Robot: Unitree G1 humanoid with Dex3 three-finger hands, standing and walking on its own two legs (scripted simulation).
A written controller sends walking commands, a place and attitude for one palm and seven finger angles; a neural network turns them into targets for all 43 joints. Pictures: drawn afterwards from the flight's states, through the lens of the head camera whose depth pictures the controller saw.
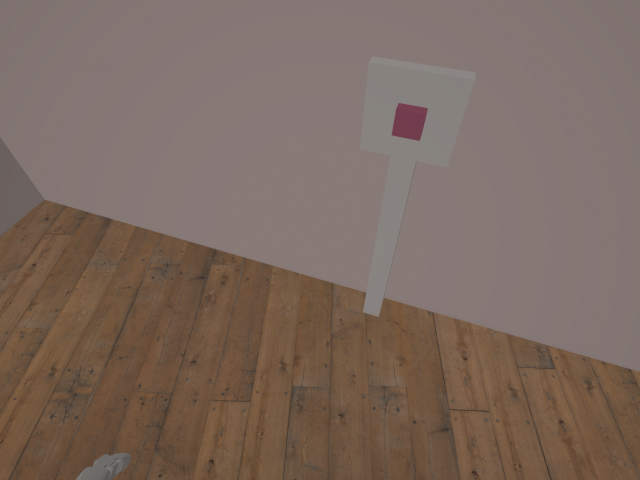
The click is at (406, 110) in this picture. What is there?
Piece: button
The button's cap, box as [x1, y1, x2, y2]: [392, 103, 427, 140]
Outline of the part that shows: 399,103 396,108 392,135 419,140 427,108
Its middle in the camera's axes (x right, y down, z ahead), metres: +0.18 -0.24 +0.78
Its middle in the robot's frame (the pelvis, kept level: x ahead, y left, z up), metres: +0.76 -0.14 +0.05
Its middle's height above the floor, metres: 0.82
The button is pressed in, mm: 0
